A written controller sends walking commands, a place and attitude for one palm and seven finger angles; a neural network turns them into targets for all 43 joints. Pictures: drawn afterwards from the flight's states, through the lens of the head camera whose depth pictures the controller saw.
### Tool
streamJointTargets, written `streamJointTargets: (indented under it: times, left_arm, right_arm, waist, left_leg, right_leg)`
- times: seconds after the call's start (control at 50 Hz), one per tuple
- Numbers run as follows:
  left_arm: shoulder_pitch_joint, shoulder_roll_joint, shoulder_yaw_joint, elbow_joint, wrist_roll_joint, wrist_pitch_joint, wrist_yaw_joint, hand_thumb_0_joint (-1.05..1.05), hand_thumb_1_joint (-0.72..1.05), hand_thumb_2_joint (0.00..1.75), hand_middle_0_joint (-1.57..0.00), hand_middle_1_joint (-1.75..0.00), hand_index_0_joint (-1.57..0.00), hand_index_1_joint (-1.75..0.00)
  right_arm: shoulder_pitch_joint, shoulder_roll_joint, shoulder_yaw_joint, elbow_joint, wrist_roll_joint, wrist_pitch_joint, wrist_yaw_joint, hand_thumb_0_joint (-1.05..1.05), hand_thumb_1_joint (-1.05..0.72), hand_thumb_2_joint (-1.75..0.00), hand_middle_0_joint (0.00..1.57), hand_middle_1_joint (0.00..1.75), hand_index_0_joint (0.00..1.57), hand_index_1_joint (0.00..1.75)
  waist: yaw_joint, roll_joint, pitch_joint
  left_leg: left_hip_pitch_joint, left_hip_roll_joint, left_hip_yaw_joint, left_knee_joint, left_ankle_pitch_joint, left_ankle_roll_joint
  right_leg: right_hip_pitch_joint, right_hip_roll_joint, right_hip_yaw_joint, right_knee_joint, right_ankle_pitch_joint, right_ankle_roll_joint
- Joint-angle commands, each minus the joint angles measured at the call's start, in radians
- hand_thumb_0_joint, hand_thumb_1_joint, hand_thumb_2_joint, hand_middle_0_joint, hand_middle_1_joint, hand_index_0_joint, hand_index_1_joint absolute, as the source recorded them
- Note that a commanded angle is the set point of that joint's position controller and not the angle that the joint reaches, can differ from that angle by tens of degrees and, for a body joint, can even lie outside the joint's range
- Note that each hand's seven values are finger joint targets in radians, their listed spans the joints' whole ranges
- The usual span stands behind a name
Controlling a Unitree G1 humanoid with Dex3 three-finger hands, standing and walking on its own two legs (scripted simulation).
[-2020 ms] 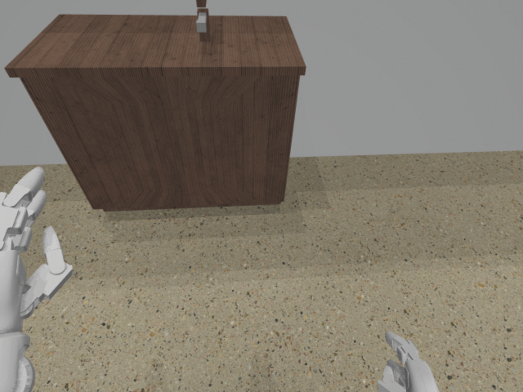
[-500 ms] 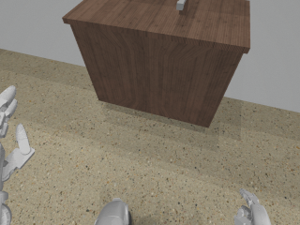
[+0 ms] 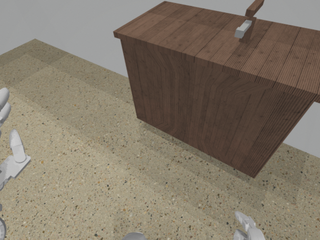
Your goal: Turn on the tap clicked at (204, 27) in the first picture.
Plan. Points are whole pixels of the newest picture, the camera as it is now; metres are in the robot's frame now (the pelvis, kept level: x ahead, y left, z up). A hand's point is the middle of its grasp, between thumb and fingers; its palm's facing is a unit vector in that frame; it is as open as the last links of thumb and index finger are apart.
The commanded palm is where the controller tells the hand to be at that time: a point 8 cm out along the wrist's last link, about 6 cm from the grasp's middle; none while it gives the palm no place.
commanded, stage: walk to a spot facing it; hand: left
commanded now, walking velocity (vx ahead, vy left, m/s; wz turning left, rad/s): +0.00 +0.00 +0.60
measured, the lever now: (239, 32) +0.81 -0.21 +0.12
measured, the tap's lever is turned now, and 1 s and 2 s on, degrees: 0 0 0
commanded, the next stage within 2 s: none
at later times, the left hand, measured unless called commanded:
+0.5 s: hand out of the picture +0.12 +0.27 +0.20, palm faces +0.61 -0.69 -0.39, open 7.4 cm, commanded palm +0.05 +0.30 +0.19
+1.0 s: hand out of the picture -0.05 +0.22 +0.20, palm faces +0.81 -0.44 -0.38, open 7.4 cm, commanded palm -0.12 +0.23 +0.19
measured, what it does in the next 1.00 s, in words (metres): steps to the right, turning left: left foot, then right foot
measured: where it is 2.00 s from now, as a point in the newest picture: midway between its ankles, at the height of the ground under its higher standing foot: outside the picture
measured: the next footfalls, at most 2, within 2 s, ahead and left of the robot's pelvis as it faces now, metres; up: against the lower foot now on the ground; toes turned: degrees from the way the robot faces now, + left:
left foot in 0.34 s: +0.03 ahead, +0.12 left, +0.00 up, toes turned +18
right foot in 0.68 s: +0.05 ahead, -0.13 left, +0.00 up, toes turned +20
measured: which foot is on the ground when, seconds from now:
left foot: up 0.00-0.32, down 0.34-0.70, up 0.72-1.00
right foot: down 0.00-0.34, up 0.36-0.66, down 0.68-1.00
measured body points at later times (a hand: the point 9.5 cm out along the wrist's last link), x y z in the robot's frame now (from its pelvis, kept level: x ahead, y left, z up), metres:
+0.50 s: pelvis -0.02 -0.02 +0.01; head +0.00 +0.01 +0.46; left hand +0.08 +0.31 +0.22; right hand +0.21 -0.18 -0.06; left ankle -0.01 +0.11 -0.72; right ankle +0.04 -0.14 -0.66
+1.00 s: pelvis -0.08 -0.09 +0.02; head -0.08 -0.10 +0.47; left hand -0.10 +0.24 +0.22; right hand +0.20 -0.23 -0.06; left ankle -0.19 +0.02 -0.67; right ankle +0.01 -0.14 -0.72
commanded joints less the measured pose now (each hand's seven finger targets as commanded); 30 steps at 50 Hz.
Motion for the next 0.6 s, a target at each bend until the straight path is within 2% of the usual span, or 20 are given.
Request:
streamJointTargets:
  times: [0.0, 0.02, 0.04, 0.06, 0.08, 0.12, 0.18, 0.22, 0.26, 0.28, 0.3, 0.32, 0.34, 0.36, 0.38, 0.4, 0.42, 0.46, 0.5, 0.58]
  left_arm:
    - [-0.176, 0.194, 0.073, -0.045, 0.014, -0.008, 0.035, 0.0, 0.9, 0.9, -0.2, -0.3, -0.2, -0.3]
    - [-0.166, 0.188, 0.065, -0.056, 0.01, -0.024, 0.031, 0.0, 0.9, 0.9, -0.2, -0.3, -0.2, -0.3]
    - [-0.147, 0.19, 0.069, -0.065, 0.009, -0.034, 0.03, 0.0, 0.9, 0.9, -0.2, -0.3, -0.2, -0.3]
    - [-0.154, 0.19, 0.066, -0.079, 0.007, -0.034, 0.029, 0.0, 0.9, 0.9, -0.2, -0.3, -0.2, -0.3]
    - [-0.144, 0.195, 0.074, -0.099, 0.004, -0.04, 0.029, 0.0, 0.9, 0.9, -0.2, -0.3, -0.2, -0.3]
    - [-0.116, 0.205, 0.093, -0.158, -0.005, -0.045, 0.036, 0.0, 0.9, 0.9, -0.2, -0.3, -0.2, -0.3]
    - [-0.049, 0.212, 0.119, -0.234, -0.019, -0.046, 0.052, 0.0, 0.9, 0.9, -0.2, -0.3, -0.2, -0.3]
    - [-0.037, 0.21, 0.13, -0.282, -0.023, -0.048, 0.061, 0.0, 0.9, 0.9, -0.2, -0.3, -0.2, -0.3]
    - [0.002, 0.185, 0.121, -0.257, -0.029, -0.044, 0.062, 0.0, 0.9, 0.9, -0.2, -0.3, -0.2, -0.3]
    - [-0.018, 0.183, 0.115, -0.269, -0.036, -0.045, 0.059, 0.0, 0.9, 0.9, -0.2, -0.3, -0.2, -0.3]
    - [-0.028, 0.186, 0.114, -0.277, -0.041, -0.051, 0.057, 0.0, 0.9, 0.9, -0.2, -0.3, -0.2, -0.3]
    - [-0.034, 0.175, 0.092, -0.31, -0.046, -0.07, 0.047, 0.0, 0.9, 0.9, -0.2, -0.3, -0.2, -0.3]
    - [-0.036, 0.199, 0.102, -0.3, -0.023, -0.095, 0.036, 0.0, 0.9, 0.9, -0.2, -0.3, -0.2, -0.3]
    - [-0.03, 0.223, 0.12, -0.239, -0.004, -0.094, 0.018, 0.0, 0.9, 0.9, -0.2, -0.3, -0.2, -0.3]
    - [-0.05, 0.196, 0.089, -0.262, 0.005, -0.088, 0.004, 0.0, 0.9, 0.9, -0.2, -0.3, -0.2, -0.3]
    - [-0.061, 0.185, 0.082, -0.268, 0.005, -0.09, 0.003, 0.0, 0.9, 0.9, -0.2, -0.3, -0.2, -0.3]
    - [-0.054, 0.169, 0.069, -0.285, -0.002, -0.088, 0.003, 0.0, 0.9, 0.9, -0.2, -0.3, -0.2, -0.3]
    - [-0.007, 0.162, 0.072, -0.312, -0.016, -0.077, 0.006, 0.0, 0.9, 0.9, -0.2, -0.3, -0.2, -0.3]
    - [0.038, 0.162, 0.076, -0.298, -0.033, -0.066, 0.004, 0.0, 0.9, 0.9, -0.2, -0.3, -0.2, -0.3]
    - [0.013, 0.17, 0.087, -0.23, -0.045, -0.041, 0.006, 0.0, 0.9, 0.9, -0.2, -0.3, -0.2, -0.3]
  right_arm:
    - [-0.109, -0.11, -0.045, -0.136, -0.024, -0.048, -0.033, 0.0, -0.9, -0.9, 0.2, 0.3, 0.2, 0.3]
    - [-0.139, -0.11, -0.043, -0.132, -0.023, -0.035, -0.034, 0.0, -0.9, -0.9, 0.2, 0.3, 0.2, 0.3]
    - [-0.155, -0.112, -0.044, -0.132, -0.02, -0.024, -0.038, 0.0, -0.9, -0.9, 0.2, 0.3, 0.2, 0.3]
    - [-0.171, -0.104, -0.038, -0.141, -0.014, -0.012, -0.04, 0.0, -0.9, -0.9, 0.2, 0.3, 0.2, 0.3]
    - [-0.182, -0.113, -0.045, -0.156, -0.014, -0.009, -0.045, 0.0, -0.9, -0.9, 0.2, 0.3, 0.2, 0.3]
    - [-0.177, -0.113, -0.052, -0.177, -0.015, -0.002, -0.051, 0.0, -0.9, -0.9, 0.2, 0.3, 0.2, 0.3]
    - [-0.161, -0.11, -0.06, -0.211, -0.018, 0.0, -0.054, 0.0, -0.9, -0.9, 0.2, 0.3, 0.2, 0.3]
    - [-0.144, -0.111, -0.062, -0.225, -0.024, 0.001, -0.05, 0.0, -0.9, -0.9, 0.2, 0.3, 0.2, 0.3]
    - [-0.114, -0.114, -0.064, -0.228, -0.026, 0.009, -0.05, 0.0, -0.9, -0.9, 0.2, 0.3, 0.2, 0.3]
    - [-0.096, -0.113, -0.062, -0.235, -0.023, 0.016, -0.048, 0.0, -0.9, -0.9, 0.2, 0.3, 0.2, 0.3]
    - [-0.086, -0.133, -0.069, -0.239, -0.019, 0.017, -0.049, 0.0, -0.9, -0.9, 0.2, 0.3, 0.2, 0.3]
    - [-0.1, -0.164, -0.074, -0.25, -0.019, 0.004, -0.044, 0.0, -0.9, -0.9, 0.2, 0.3, 0.2, 0.3]
    - [-0.081, -0.157, -0.075, -0.235, -0.016, -0.014, -0.025, 0.0, -0.9, -0.9, 0.2, 0.3, 0.2, 0.3]
    - [-0.063, -0.142, -0.07, -0.205, -0.022, -0.03, -0.01, 0.0, -0.9, -0.9, 0.2, 0.3, 0.2, 0.3]
    - [-0.103, -0.145, -0.07, -0.208, -0.018, -0.031, -0.002, 0.0, -0.9, -0.9, 0.2, 0.3, 0.2, 0.3]
    - [-0.085, -0.16, -0.086, -0.2, -0.006, -0.035, 0.007, 0.0, -0.9, -0.9, 0.2, 0.3, 0.2, 0.3]
    - [-0.082, -0.16, -0.09, -0.197, 0.002, -0.042, 0.014, 0.0, -0.9, -0.9, 0.2, 0.3, 0.2, 0.3]
    - [-0.075, -0.155, -0.083, -0.202, 0.004, -0.053, 0.021, 0.0, -0.9, -0.9, 0.2, 0.3, 0.2, 0.3]
    - [-0.076, -0.147, -0.072, -0.199, 0.001, -0.058, 0.021, 0.0, -0.9, -0.9, 0.2, 0.3, 0.2, 0.3]
    - [-0.092, -0.138, -0.056, -0.185, -0.005, -0.058, 0.007, 0.0, -0.9, -0.9, 0.2, 0.3, 0.2, 0.3]
  waist:
    - [-0.053, -0.304, -0.146]
    - [-0.047, -0.279, -0.127]
    - [-0.045, -0.287, -0.12]
    - [-0.05, -0.296, -0.125]
    - [-0.049, -0.285, -0.116]
    - [-0.04, -0.271, -0.137]
    - [-0.018, -0.266, -0.164]
    - [-0.016, -0.233, -0.187]
    - [-0.044, -0.153, -0.213]
    - [-0.07, -0.119, -0.234]
    - [-0.085, 0.002, -0.252]
    - [-0.076, 0.275, -0.217]
    - [-0.059, 0.353, -0.196]
    - [-0.062, 0.283, -0.168]
    - [-0.064, 0.213, -0.159]
    - [-0.069, 0.179, -0.17]
    - [-0.068, 0.189, -0.175]
    - [-0.062, 0.217, -0.186]
    - [-0.065, 0.216, -0.182]
    - [-0.062, 0.17, -0.167]
  left_leg:
    - [-0.228, -0.011, 0.042, 0.491, -0.055, -0.02]
    - [-0.224, 0.005, 0.052, 0.5, -0.016, -0.03]
    - [-0.2, 0.012, 0.066, 0.462, -0.008, -0.037]
    - [-0.164, 0.012, 0.08, 0.396, 0.0, -0.039]
    - [-0.117, 0.018, 0.101, 0.328, 0.009, -0.035]
    - [-0.047, 0.018, 0.136, 0.179, 0.014, -0.026]
    - [0.005, 0.027, 0.162, 0.003, -0.014, -0.016]
    - [0.022, 0.021, 0.174, -0.108, -0.019, -0.01]
    - [0.081, -0.013, 0.194, -0.27, 0.078, -0.009]
    - [0.162, -0.037, 0.202, -0.366, 0.182, -0.006]
    - [0.245, 0.014, 0.11, -0.437, 0.331, 0.03]
    - [0.343, 0.222, -0.202, -0.481, 0.789, 0.143]
    - [0.422, 0.356, -0.374, -0.451, 1.151, 0.248]
    - [0.413, 0.357, -0.401, -0.427, 1.147, 0.255]
    - [0.387, 0.324, -0.322, -0.403, 1.042, 0.244]
    - [0.355, 0.271, -0.259, -0.39, 0.924, 0.225]
    - [0.325, 0.218, -0.183, -0.394, 0.842, 0.197]
    - [0.233, 0.154, -0.105, -0.422, 0.732, 0.159]
    - [0.163, 0.154, -0.144, -0.462, 0.62, 0.164]
    - [0.115, 0.172, -0.237, -0.493, 0.408, 0.178]
  right_leg:
    - [0.25, -0.364, 0.384, -0.295, 0.326, -0.127]
    - [0.243, -0.328, 0.267, -0.266, 0.369, -0.115]
    - [0.233, -0.304, 0.169, -0.255, 0.403, -0.108]
    - [0.23, -0.284, 0.092, -0.252, 0.4, -0.093]
    - [0.198, -0.282, 0.062, -0.266, 0.375, -0.09]
    - [0.184, -0.282, 0.032, -0.284, 0.306, -0.096]
    - [0.202, -0.318, 0.056, -0.282, 0.259, -0.12]
    - [0.236, -0.331, 0.057, -0.244, 0.276, -0.13]
    - [0.259, -0.299, 0.021, -0.135, 0.314, -0.093]
    - [0.231, -0.267, -0.003, -0.024, 0.337, -0.056]
    - [0.149, -0.198, -0.033, 0.151, 0.284, -0.007]
    - [-0.097, -0.051, -0.043, 0.354, -0.14, 0.065]
    - [-0.265, 0.007, 0.038, 0.492, -0.478, 0.064]
    - [-0.324, -0.012, 0.101, 0.532, -0.453, 0.059]
    - [-0.322, -0.025, 0.123, 0.52, -0.4, 0.061]
    - [-0.283, -0.011, 0.125, 0.455, -0.341, 0.061]
    - [-0.228, 0.014, 0.106, 0.393, -0.277, 0.064]
    - [-0.095, 0.049, 0.065, 0.294, -0.196, 0.07]
    - [-0.02, 0.076, 0.053, 0.241, -0.196, 0.077]
    - [0.067, 0.101, 0.067, 0.106, -0.247, 0.076]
